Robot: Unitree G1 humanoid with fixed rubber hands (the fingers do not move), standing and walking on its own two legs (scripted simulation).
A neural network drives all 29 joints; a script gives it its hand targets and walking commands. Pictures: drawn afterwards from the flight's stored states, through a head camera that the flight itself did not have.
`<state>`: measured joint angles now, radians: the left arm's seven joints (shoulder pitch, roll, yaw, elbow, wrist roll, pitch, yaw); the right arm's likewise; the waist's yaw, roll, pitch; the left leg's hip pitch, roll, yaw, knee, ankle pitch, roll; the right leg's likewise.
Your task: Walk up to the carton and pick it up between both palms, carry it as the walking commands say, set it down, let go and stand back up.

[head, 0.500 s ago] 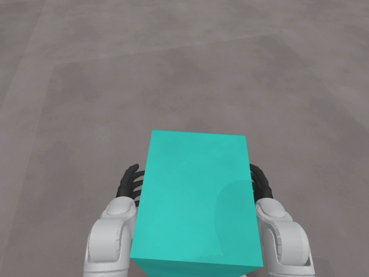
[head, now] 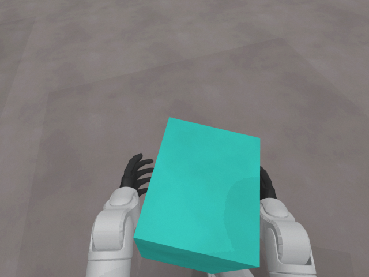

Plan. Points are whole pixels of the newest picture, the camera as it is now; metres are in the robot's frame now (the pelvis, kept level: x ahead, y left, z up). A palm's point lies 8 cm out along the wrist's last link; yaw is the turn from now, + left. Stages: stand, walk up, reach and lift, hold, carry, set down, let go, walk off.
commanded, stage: carry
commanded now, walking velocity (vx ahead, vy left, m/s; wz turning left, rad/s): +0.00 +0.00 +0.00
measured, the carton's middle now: (193, 205) +0.29 -0.03 -0.01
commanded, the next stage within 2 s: none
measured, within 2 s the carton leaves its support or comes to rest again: neither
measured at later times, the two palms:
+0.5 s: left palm (125, 34) +0.93 +0.14 +0.07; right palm (197, 28) +0.94 -0.13 +0.05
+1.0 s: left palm out of the picture +1.28 +0.08 +0.06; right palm out of the picture +1.35 -0.18 +0.06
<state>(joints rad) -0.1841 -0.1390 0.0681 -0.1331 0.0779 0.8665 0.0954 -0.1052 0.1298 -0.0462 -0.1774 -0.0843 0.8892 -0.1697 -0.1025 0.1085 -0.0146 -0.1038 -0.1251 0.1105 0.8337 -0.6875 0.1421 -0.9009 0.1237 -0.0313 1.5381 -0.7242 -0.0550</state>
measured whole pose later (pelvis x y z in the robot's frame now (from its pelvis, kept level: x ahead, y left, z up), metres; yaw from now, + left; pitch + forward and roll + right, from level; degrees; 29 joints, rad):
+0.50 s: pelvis +0.63 -0.01 +0.02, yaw +2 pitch +8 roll +3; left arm -0.19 -0.14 0.14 -0.03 0.07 0.79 0.10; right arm -0.23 0.15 -0.04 0.02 -0.17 0.76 -0.14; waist -0.01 0.07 -0.06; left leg -0.48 -0.06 0.17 0.95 -0.62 0.09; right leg -0.69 0.15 0.10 1.82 -0.84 -0.02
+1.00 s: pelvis +1.04 -0.12 +0.06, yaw +10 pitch +5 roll +2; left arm -0.13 -0.13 0.09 0.10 0.11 0.63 0.13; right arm -0.16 0.13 -0.06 0.16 -0.14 0.60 -0.11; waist 0.08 -0.08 0.01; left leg -0.53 -0.05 0.01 0.71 -0.30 0.04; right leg -0.37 0.16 -0.20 0.61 -0.36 -0.23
